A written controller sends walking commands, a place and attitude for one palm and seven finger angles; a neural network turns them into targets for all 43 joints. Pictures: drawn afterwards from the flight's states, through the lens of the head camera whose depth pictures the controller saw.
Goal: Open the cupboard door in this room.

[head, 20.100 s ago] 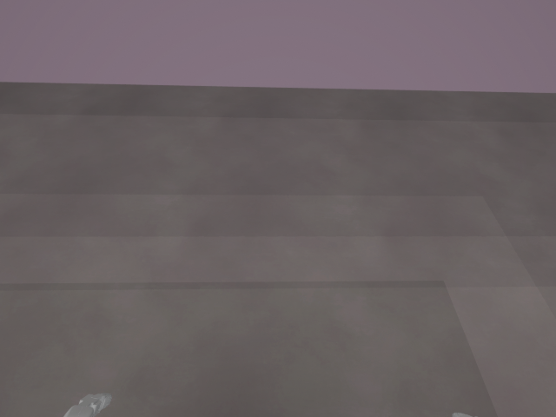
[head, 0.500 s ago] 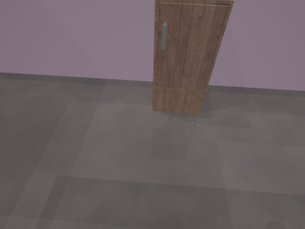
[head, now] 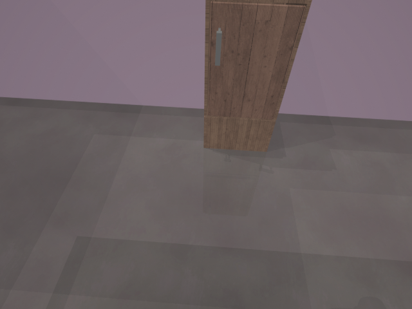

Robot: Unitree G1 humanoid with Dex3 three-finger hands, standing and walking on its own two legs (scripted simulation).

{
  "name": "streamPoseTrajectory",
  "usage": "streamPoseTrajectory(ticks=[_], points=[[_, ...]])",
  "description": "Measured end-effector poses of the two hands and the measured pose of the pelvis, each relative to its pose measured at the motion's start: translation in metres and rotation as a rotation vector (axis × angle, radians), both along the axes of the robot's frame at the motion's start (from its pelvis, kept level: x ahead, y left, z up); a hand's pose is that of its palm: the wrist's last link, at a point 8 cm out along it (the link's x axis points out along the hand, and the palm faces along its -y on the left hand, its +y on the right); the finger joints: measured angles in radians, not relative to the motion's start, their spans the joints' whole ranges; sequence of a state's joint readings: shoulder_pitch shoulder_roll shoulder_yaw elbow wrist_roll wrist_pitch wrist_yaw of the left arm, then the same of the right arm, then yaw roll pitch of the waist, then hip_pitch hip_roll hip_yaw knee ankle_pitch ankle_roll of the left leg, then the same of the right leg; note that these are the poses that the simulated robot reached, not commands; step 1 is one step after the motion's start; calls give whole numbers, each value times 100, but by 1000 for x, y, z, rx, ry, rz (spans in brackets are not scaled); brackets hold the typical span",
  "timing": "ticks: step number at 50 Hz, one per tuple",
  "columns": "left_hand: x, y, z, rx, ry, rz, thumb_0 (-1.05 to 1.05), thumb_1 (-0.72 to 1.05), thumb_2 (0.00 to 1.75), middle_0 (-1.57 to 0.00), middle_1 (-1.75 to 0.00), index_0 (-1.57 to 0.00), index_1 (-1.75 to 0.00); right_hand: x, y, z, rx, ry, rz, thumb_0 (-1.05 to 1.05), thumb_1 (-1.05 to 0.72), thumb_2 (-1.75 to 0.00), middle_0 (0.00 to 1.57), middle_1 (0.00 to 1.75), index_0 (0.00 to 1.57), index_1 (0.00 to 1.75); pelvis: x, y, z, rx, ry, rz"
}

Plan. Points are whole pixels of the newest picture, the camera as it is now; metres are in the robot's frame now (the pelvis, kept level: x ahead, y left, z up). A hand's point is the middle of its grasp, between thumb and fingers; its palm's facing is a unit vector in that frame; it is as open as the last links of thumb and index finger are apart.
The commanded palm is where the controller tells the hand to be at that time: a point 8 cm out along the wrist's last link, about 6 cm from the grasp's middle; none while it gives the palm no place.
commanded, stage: look at it before walking up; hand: left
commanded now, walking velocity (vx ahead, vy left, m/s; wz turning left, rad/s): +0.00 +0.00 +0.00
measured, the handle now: (218, 46) +1.17 +0.01 -0.04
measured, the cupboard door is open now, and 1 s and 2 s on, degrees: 0 0 0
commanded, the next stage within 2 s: walk to a spot facing it in 0.34 s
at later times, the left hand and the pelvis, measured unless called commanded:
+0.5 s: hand out of the picture +0.00 +0.19 -0.18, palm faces +0.03 -0.98 -0.21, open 7.4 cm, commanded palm none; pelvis +0.00 +0.00 +0.00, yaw +0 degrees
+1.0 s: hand (133, 284) +0.21 +0.19 -0.18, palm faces -0.20 -0.97 -0.16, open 7.4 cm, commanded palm none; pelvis +0.09 +0.02 -0.01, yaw -13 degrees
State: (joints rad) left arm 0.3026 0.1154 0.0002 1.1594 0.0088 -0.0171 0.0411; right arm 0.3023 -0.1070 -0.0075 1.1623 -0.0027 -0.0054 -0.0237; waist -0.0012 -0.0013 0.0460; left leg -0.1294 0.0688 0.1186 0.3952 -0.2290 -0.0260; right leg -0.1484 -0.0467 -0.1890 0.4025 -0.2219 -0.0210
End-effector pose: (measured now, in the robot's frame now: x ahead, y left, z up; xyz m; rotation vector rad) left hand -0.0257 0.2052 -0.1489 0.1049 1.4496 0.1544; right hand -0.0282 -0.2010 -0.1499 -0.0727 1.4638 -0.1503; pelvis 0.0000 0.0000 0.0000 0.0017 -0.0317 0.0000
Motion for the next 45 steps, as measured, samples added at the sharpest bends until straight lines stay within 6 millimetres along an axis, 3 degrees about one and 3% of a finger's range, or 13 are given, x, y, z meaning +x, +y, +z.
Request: streamPoseTrajectory(ticks=[11,26,36,40,45], points=[[-1,4,0,4,-7,3,1,91,90,-20,-30,-20,-30,7,-7,2,-21,-21,9,0,-91,-90,20,29,20,30,-1,0,0,-2,-1,1],[19,30,4,52,-51,-19,1,91,90,-20,-30,-20,-30,21,-22,5,-62,-58,24,1,-91,-90,20,29,20,30,-1,4,0,-5,-2,-7],[37,43,-12,5,-7,-39,1,91,90,-20,-30,-20,-30,26,-14,4,-98,-68,-52,1,-91,-90,20,29,20,30,20,19,-10,-33,29,-81],[61,52,-19,-20,26,-91,1,91,90,-20,-30,-20,-30,26,-3,8,-127,-91,-109,1,-91,-90,20,29,20,30,38,29,-13,-24,36,-131],[138,54,-11,-20,-45,-185,1,91,90,-20,-30,-20,-30,5,17,14,-111,-12,-189,0,-91,-90,20,29,20,30,63,31,-7,-35,37,-172]])
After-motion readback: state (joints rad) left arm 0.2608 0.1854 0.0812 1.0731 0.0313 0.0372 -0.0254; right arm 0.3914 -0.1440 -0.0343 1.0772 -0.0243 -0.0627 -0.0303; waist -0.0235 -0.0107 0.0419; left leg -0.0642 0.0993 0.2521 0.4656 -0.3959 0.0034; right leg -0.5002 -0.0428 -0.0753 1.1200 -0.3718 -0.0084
